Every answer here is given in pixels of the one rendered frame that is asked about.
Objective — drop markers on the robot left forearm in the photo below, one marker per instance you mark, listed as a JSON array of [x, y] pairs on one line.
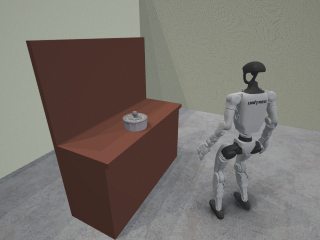
[[216, 134]]

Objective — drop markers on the left robot hand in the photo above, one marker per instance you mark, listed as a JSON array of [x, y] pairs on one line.
[[203, 149]]

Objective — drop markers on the robot right forearm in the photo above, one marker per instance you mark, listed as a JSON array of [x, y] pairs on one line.
[[267, 131]]

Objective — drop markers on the robot head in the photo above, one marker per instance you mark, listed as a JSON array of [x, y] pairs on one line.
[[254, 68]]

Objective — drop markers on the left robot upper arm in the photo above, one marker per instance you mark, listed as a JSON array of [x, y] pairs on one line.
[[231, 101]]

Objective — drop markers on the right robot hand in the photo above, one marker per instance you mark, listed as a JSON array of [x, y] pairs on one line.
[[264, 144]]

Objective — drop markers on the lid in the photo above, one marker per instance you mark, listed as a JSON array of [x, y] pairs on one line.
[[129, 118]]

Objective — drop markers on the pot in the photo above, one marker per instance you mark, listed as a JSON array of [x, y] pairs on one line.
[[135, 127]]

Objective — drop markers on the robot right foot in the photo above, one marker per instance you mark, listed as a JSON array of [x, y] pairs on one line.
[[245, 204]]

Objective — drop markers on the table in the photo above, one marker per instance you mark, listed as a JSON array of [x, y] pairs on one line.
[[86, 87]]

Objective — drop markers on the right robot upper arm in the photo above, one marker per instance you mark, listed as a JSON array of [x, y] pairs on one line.
[[271, 108]]

